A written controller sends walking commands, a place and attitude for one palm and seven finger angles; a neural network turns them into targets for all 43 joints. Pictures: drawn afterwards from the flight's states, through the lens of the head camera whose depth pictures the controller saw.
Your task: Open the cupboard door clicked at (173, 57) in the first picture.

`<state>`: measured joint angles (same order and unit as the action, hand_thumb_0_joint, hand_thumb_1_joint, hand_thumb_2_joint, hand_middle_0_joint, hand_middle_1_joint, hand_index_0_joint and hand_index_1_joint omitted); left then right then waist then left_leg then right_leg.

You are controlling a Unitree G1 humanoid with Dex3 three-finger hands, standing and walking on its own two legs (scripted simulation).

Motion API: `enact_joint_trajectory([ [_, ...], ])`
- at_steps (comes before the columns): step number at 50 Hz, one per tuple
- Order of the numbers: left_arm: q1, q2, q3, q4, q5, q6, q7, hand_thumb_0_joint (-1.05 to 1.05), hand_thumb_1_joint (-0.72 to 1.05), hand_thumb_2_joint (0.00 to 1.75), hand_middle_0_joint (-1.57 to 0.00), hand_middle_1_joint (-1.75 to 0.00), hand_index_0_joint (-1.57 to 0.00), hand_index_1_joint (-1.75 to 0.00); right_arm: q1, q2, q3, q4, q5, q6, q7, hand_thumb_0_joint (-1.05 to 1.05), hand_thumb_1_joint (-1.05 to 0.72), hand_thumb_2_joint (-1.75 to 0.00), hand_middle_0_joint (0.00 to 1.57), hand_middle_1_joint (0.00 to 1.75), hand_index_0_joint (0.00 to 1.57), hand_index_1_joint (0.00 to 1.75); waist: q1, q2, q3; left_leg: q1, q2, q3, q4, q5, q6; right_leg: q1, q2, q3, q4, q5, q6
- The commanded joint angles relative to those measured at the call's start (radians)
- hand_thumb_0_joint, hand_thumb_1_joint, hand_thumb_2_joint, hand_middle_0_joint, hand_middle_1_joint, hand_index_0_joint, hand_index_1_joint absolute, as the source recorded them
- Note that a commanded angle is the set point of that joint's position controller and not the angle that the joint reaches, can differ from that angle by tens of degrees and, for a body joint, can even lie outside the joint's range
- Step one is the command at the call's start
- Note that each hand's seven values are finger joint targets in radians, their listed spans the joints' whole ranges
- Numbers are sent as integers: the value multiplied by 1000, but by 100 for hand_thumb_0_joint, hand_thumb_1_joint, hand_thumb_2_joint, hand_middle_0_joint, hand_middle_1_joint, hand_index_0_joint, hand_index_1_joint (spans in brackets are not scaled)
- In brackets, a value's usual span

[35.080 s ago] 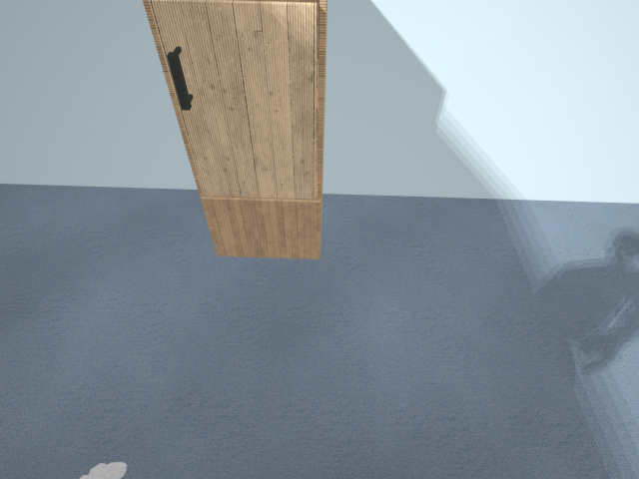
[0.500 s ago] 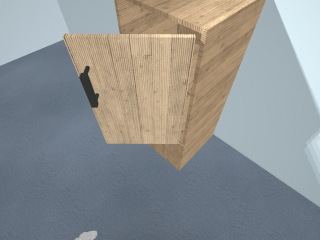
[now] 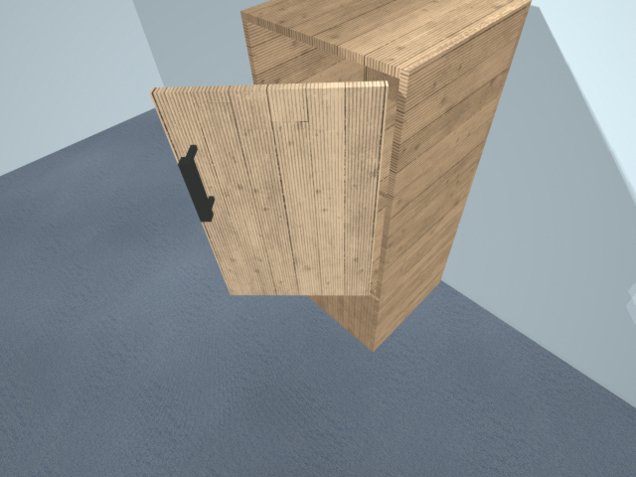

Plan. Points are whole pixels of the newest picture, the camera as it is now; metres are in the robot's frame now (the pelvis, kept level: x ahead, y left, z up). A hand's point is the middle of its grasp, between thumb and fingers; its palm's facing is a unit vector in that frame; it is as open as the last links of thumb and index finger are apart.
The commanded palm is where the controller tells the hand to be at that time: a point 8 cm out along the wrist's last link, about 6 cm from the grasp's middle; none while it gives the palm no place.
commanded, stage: come to a stop and stand still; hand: left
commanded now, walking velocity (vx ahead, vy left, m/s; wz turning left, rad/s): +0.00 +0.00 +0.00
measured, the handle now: (199, 184) +0.60 +0.27 +0.01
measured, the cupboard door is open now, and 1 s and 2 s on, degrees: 43 43 43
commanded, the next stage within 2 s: look again from close up in 0.50 s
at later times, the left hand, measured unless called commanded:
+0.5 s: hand out of the picture +0.05 +0.17 -0.16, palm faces +0.01 -0.97 -0.25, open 7.3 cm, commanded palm none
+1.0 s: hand out of the picture +0.04 +0.16 -0.16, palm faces +0.03 -0.97 -0.23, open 7.3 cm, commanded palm none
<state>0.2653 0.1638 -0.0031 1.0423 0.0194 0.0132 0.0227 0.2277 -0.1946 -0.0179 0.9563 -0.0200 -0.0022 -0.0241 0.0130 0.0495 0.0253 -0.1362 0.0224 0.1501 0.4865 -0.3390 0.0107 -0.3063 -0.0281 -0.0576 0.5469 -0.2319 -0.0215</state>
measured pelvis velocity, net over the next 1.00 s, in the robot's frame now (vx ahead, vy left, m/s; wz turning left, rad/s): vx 0.03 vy -0.02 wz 0.01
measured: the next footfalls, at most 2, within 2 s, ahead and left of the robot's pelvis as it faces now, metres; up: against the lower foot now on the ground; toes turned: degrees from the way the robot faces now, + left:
none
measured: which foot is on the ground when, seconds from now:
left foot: down 0.00-1.00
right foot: down 0.00-1.00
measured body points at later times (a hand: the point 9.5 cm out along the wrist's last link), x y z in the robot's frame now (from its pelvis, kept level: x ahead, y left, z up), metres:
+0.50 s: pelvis +0.01 -0.02 +0.00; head +0.04 -0.04 +0.45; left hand +0.05 +0.22 -0.14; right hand -0.03 -0.23 -0.17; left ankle -0.05 +0.10 -0.73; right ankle +0.04 -0.10 -0.73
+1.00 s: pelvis +0.03 -0.02 +0.00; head +0.04 -0.04 +0.45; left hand +0.04 +0.21 -0.15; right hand +0.03 -0.24 -0.16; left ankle -0.05 +0.10 -0.73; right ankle +0.04 -0.10 -0.73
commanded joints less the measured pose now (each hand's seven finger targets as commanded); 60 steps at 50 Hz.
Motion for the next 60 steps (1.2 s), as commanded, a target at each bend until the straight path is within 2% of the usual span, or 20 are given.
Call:
enact_joint_trajectory([
  [1,-23,131,21,-42,-5,-33,4,0,90,90,-20,-30,-20,-30,89,-79,-9,-7,0,-15,4,0,-90,-90,20,30,20,30,-36,-101,47,-50,84,-120,-149,30,32,15,-81,154,-167,-7,-29],
  [3,-22,130,23,-34,-7,-34,4,0,90,90,-20,-30,-20,-30,98,-77,-4,14,-1,-18,4,0,-90,-90,20,30,20,30,-32,-72,49,-56,84,-123,-160,37,30,25,-83,154,-176,-19,-29],
  [5,-18,132,23,-22,-9,-38,4,0,90,90,-20,-30,-20,-30,107,-77,0,31,-1,-21,3,0,-90,-90,20,30,20,30,-29,-73,32,-53,84,-120,-161,51,27,49,-85,152,-178,-3,-30],
  [9,-17,129,24,3,-12,-44,5,0,90,90,-20,-30,-20,-30,126,-72,6,72,0,-28,0,0,-90,-90,20,30,20,30,-25,-44,-5,-46,94,-121,-167,112,21,110,-91,130,-148,115,-34],
  [14,-18,119,23,27,-13,-44,7,0,90,90,-20,-30,-20,-30,150,-56,12,117,0,-28,-4,0,-90,-90,20,30,20,30,-19,-53,19,-65,98,-116,-170,122,15,131,-96,114,-141,157,-36],
  [17,-18,115,24,36,-13,-46,9,0,90,90,-20,-30,-20,-30,165,-49,12,137,0,-28,-5,0,-90,-90,20,30,20,30,-19,-62,10,-57,98,-113,-164,139,12,146,-97,112,-137,188,-38],
  [29,-16,99,25,50,-12,-45,11,0,90,90,-20,-30,-20,-30,184,-30,10,166,1,-26,-11,0,-90,-90,20,30,20,30,-22,-53,34,-46,102,-102,-161,135,7,126,-91,115,-144,193,-41],
  [33,-10,101,28,51,-11,-47,11,0,90,90,-20,-30,-20,-30,183,-32,8,166,2,-30,-13,0,-90,-90,20,30,20,30,-23,-51,6,-24,106,-100,-155,179,8,144,-90,110,-130,256,-40],
  [36,-8,98,28,53,-9,-48,12,0,90,90,-20,-30,-20,-30,172,-30,6,166,2,-29,-15,0,-90,-90,20,30,20,30,-23,-52,21,-14,108,-98,-156,188,7,132,-89,111,-131,274,-41],
  [39,-7,104,29,53,-10,-49,12,0,90,90,-20,-30,-20,-30,171,-37,5,166,2,-30,-16,0,-90,-90,20,30,20,30,-24,-41,6,-2,111,-97,-152,215,7,141,-90,106,-120,304,-41],
  [42,-5,103,28,54,-8,-47,11,0,90,90,-20,-30,-20,-30,158,-40,5,164,2,-28,-17,0,-90,-90,20,30,20,30,-21,-41,35,-11,111,-94,-155,187,7,125,-89,109,-133,270,-39],
  [44,-2,105,28,56,-8,-47,11,0,90,90,-20,-30,-20,-30,156,-40,4,164,1,-27,-16,0,-90,-90,20,30,20,30,-23,-62,29,-5,108,-96,-153,177,7,125,-91,116,-139,267,-40],
  [47,-2,106,29,53,-7,-47,11,0,90,90,-20,-30,-20,-30,155,-43,4,165,1,-28,-16,0,-90,-90,20,30,20,30,-23,-42,24,-2,110,-95,-157,182,8,128,-88,113,-138,262,-40],
  [58,4,114,30,53,-8,-48,10,0,90,90,-20,-30,-20,-30,155,-42,4,170,2,-27,-15,0,-90,-90,20,30,20,30,-20,-56,24,-11,107,-94,-156,163,6,142,-96,118,-151,258,-42],
  [60,7,125,34,50,-6,-49,10,0,90,90,-20,-30,-20,-30,161,-47,3,170,1,-24,-13,0,-90,-90,20,30,20,30,-14,-57,24,-29,95,-84,-139,98,5,148,-109,139,-164,179,-54],
])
